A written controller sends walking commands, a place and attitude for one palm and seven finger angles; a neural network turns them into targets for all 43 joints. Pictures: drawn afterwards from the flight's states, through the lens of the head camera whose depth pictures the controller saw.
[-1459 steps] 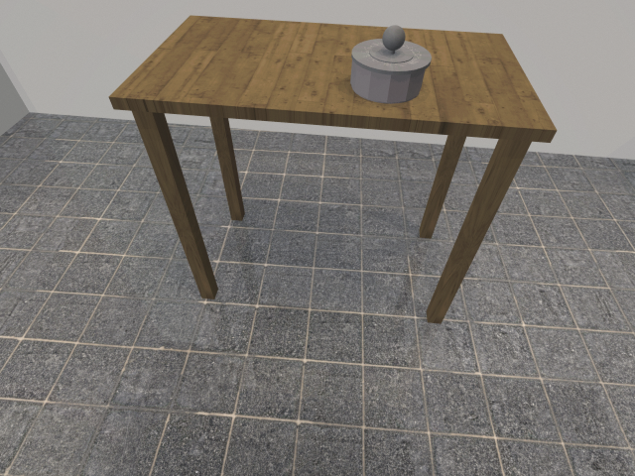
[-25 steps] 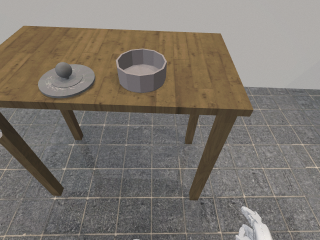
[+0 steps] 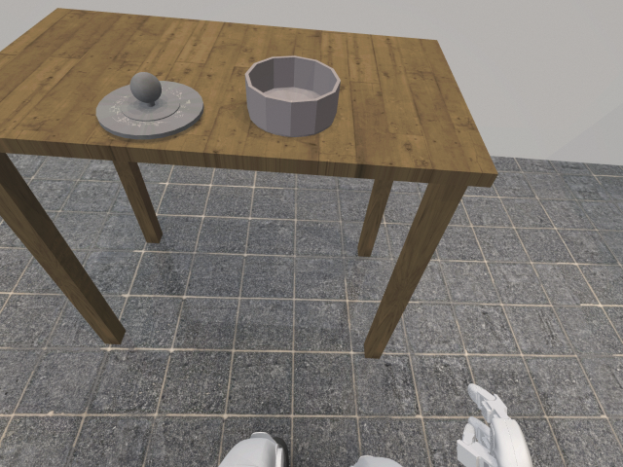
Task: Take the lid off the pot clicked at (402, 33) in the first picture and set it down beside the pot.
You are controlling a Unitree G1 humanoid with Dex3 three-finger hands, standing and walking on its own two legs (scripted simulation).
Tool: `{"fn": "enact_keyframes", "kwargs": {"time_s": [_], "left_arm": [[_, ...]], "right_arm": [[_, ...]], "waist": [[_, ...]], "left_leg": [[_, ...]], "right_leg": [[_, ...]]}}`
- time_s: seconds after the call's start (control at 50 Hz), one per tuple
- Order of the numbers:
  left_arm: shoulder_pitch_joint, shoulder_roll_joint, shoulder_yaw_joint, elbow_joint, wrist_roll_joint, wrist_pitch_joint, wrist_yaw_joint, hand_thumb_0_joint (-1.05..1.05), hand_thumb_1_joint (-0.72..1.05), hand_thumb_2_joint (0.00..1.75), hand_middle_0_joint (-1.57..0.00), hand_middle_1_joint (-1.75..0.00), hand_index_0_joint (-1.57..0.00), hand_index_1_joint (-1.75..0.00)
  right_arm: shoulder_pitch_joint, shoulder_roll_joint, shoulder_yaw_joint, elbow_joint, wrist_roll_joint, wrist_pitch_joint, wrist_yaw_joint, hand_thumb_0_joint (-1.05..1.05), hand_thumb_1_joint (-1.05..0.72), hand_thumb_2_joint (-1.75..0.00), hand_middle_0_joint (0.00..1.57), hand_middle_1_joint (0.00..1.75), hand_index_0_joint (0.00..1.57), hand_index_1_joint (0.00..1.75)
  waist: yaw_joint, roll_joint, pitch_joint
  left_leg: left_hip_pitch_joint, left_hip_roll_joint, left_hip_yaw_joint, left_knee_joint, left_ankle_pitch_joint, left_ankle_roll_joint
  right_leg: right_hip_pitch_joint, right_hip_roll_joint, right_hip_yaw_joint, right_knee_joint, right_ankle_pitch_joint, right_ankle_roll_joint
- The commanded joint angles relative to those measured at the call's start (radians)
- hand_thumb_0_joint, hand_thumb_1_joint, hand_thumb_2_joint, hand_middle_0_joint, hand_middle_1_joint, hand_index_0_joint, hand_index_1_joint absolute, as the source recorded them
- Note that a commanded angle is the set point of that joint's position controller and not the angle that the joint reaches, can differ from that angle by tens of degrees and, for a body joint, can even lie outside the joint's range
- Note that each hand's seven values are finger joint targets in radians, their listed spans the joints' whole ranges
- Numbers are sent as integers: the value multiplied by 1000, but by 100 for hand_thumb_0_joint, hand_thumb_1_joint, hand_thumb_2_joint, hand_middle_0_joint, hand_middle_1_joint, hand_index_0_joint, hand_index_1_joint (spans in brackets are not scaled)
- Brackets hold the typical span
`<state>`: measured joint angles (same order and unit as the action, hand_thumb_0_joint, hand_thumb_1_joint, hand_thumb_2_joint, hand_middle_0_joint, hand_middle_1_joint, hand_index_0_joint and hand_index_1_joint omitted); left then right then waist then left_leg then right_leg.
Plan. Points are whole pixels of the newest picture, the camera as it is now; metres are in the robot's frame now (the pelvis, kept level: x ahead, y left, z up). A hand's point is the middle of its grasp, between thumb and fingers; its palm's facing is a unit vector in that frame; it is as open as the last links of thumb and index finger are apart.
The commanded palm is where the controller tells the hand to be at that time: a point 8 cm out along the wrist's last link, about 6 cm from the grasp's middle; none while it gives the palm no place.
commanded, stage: step back with the hand held close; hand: left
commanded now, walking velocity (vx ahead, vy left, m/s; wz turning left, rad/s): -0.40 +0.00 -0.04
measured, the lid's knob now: (146, 87) +0.64 +0.32 +0.14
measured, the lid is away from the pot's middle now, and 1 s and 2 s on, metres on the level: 0.25 0.25 0.25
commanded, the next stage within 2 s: stop stepping back and stand still in 0.20 s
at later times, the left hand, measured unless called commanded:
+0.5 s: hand out of the picture +0.06 +0.21 +0.27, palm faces +0.30 -0.77 -0.56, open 7.5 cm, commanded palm +0.01 +0.30 +0.30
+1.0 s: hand out of the picture -0.02 +0.25 +0.32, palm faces +0.49 -0.79 -0.36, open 7.4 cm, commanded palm -0.06 +0.31 +0.30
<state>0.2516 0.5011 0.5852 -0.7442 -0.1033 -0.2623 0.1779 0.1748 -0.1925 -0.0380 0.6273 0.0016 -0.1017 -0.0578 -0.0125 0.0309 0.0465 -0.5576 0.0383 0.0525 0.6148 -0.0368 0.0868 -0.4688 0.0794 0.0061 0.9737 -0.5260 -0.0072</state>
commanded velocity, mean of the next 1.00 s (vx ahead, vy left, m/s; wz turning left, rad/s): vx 0.04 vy -0.03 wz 0.00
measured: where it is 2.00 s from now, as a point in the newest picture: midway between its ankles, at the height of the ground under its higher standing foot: outside the picture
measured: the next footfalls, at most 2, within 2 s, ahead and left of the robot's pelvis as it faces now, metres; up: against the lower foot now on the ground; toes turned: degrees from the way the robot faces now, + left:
right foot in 0.08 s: +0.01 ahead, -0.12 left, +0.00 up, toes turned -3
left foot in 0.30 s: +0.00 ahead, +0.16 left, +0.00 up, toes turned +1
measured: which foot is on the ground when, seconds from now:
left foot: down 0.00-0.08, up 0.10-0.28, down 0.30-0.50, up 0.52-0.62, down 0.64-1.00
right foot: up 0.00-0.06, down 0.08-0.30, up 0.32-0.44, down 0.46-0.66, up 0.68-0.84, down 0.86-1.00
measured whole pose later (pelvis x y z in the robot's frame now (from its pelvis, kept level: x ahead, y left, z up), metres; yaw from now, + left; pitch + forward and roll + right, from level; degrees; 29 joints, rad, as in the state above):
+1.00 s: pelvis -0.20 +0.04 +0.02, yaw -3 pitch -2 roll +0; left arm 0.36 0.50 0.50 -0.77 -0.05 -0.21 0.16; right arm 0.25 -0.19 0.01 0.68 -0.01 -0.05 -0.06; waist 0.03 -0.02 -0.04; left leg -0.39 0.02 0.05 0.77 -0.44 0.02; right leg -0.26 0.03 -0.10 0.56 -0.27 -0.08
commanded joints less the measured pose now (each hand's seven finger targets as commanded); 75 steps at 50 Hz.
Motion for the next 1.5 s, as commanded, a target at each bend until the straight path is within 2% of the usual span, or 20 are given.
{"fn": "enact_keyframes", "kwargs": {"time_s": [0.0, 0.08, 0.2, 0.26, 0.28, 0.3, 0.42, 0.5, 0.58, 0.66, 0.78, 0.88, 1.06, 1.08, 1.14, 1.22, 1.26, 1.3, 1.38, 1.48], "left_arm": [[-30, 191, 106, -200, -25, -26, 2, 0, 90, 90, -20, -30, -20, -30], [-145, 230, 62, -235, 16, -52, -5, 0, 90, 90, -20, -30, -20, -30], [-73, 157, 39, -68, 41, 0, -19, 0, 90, 90, -20, -30, -20, -30], [-11, 195, 81, -188, 21, -18, -21, 0, 90, 90, -20, -30, -20, -30], [162, -205, -467, 708, 49, 190, -144, 0, 90, 90, -20, -30, -20, -30], [-33, 202, 102, -319, -14, 48, -53, 0, 90, 90, -20, -30, -20, -30], [290, 273, 202, -564, 2, -25, -10, 0, 90, 90, -20, -30, -20, -30], [33, 241, 180, -9, 7, 23, 30, 0, 90, 90, -20, -30, -20, -30], [-122, 176, 62, 156, 24, 63, 20, 0, 90, 90, -20, -30, -20, -30], [-167, 130, -30, 27, 32, 63, -21, 0, 90, 90, -20, -30, -20, -30], [123, 151, -2, -285, 33, 44, -16, 0, 90, 90, -20, -30, -20, -30], [-37, 223, 101, -238, 40, 14, 22, 0, 90, 90, -20, -30, -20, -30], [-81, 125, -4, -7, 31, 55, -11, 0, 90, 90, -20, -30, -20, -30], [53, -211, -445, 851, 148, 222, -143, 0, 90, 90, -20, -30, -20, -30], [40, -223, -477, 918, 139, 305, -180, 0, 90, 90, -20, -30, -20, -30], [7, -117, -506, 1187, 133, 286, -168, 0, 90, 90, -20, -30, -20, -30], [-95, -74, -530, 1309, 122, 283, -162, 0, 90, 90, -20, -30, -20, -30], [-155, -81, -546, 1415, 120, 282, -150, 0, 90, 90, -20, -30, -20, -30], [-33, -184, -520, 1593, 114, 264, -149, 0, 90, 90, -20, -30, -20, -30], [-21, -190, -547, 1707, 106, 265, -151, 0, 90, 90, -20, -30, -20, -30]], "right_arm": [[-71, -127, -43, -146, -2, -62, 11, 0, -90, -90, 20, 30, 20, 30], [-99, -96, -9, -111, -14, -25, 12, 0, -90, -90, 20, 30, 20, 30], [-110, -109, 8, -100, -2, -14, -14, 0, -90, -90, 20, 30, 20, 30], [-68, -156, -27, -134, 6, -23, -19, 0, -90, -90, 20, 30, 20, 30], [15, -411, -76, 91, 0, -83, 6, 0, -90, -90, 20, 30, 20, 30], [-73, -140, -73, -200, 16, -36, 33, 0, -90, -90, 20, 30, 20, 30], [-59, -119, -24, -217, 9, -78, 23, 0, -90, -90, 20, 30, 20, 30], [-10, -146, -44, -125, -4, -25, -17, 0, -90, -90, 20, 30, 20, 30], [-23, -150, -4, -87, 12, -2, -30, 0, -90, -90, 20, 30, 20, 30], [-70, -162, 0, -160, 13, -14, -23, 0, -90, -90, 20, 30, 20, 30], [-99, -133, 10, -164, -8, -35, 4, 0, -90, -90, 20, 30, 20, 30], [-42, -114, -10, -108, -17, -20, -9, 0, -90, -90, 20, 30, 20, 30], [-77, -146, 11, -146, 14, -6, -29, 0, -90, -90, 20, 30, 20, 30], [18, -314, -57, 145, -14, -61, 49, 0, -90, -90, 20, 30, 20, 30], [23, -232, -29, 67, -32, 42, 43, 0, -90, -90, 20, 30, 20, 30], [-1, -160, 10, 78, -24, 82, 46, 0, -90, -90, 20, 30, 20, 30], [61, -154, 0, 129, -27, 106, 52, 0, -90, -90, 20, 30, 20, 30], [61, -153, 1, 178, -29, 124, 45, 0, -90, -90, 20, 30, 20, 30], [99, -131, -2, 274, -32, 104, 31, 0, -90, -90, 20, 30, 20, 30], [140, -127, -9, 338, -21, 116, 23, 0, -90, -90, 20, 30, 20, 30]], "waist": [[8, 248, -245], [20, -207, -124], [-10, -88, -85], [3, 115, -255], [-108, 335, -150], [46, 106, -308], [0, 135, -272], [-25, -138, -154], [-42, -158, -57], [-19, 284, 26], [9, 185, -115], [2, -114, -152], [-3, 106, 21], [-93, 109, 69], [-34, -52, -43], [24, -329, -51], [-45, -223, -37], [-61, -238, 20], [-19, 191, -90], [-11, 87, -100]], "left_leg": [[69, 222, -211, -406, -526, -71], [129, -26, -58, 530, -468, -170], [118, 7, -37, 18, -394, -122], [351, 235, -229, -166, 309, -17], [318, 334, -212, -25, 778, -8], [385, 332, -269, -229, 537, 33], [78, 104, -94, -130, -498, -67], [315, -33, -24, 322, -452, -121], [294, 23, -25, 18, -514, -56], [11, 264, -478, -470, -916, 66], [86, 148, -178, -357, -658, -22], [-2, -2, -49, 349, -429, -87], [124, 135, -267, -292, -712, 1], [88, 180, -370, -178, -481, 16], [85, 252, -474, -316, -427, 102], [35, -9, -110, -16, -292, -53], [184, -45, -23, 79, -353, -76], [272, -24, -28, 46, -262, -76], [315, 71, -156, -178, -127, -49], [322, 81, -163, -211, -144, -44]], "right_leg": [[258, -13, -59, -230, -52, -30], [-92, -540, 461, -864, 93, -245], [181, -338, 147, -484, 902, -118], [96, -121, 15, -270, 501, 39], [-182, -156, -58, 43, 199, 76], [55, 33, 13, 19, -82, 54], [348, -95, -7, -472, 160, 3], [-111, -338, 423, -799, -384, -169], [-36, -286, 189, -656, -248, -120], [47, -6, -85, 30, 51, 10], [323, -29, -145, -437, 55, -16], [308, -433, 484, -790, -61, -233], [123, -95, -26, -473, -9, -13], [-65, -122, -66, -189, 128, -4], [-54, -105, 58, 34, -34, 39], [207, -210, 175, -532, 191, -19], [77, -334, 301, -660, 149, -103], [10, -254, 233, -658, 163, -80], [206, -144, 88, -527, 280, -28], [277, -141, 64, -573, 336, -20]]}}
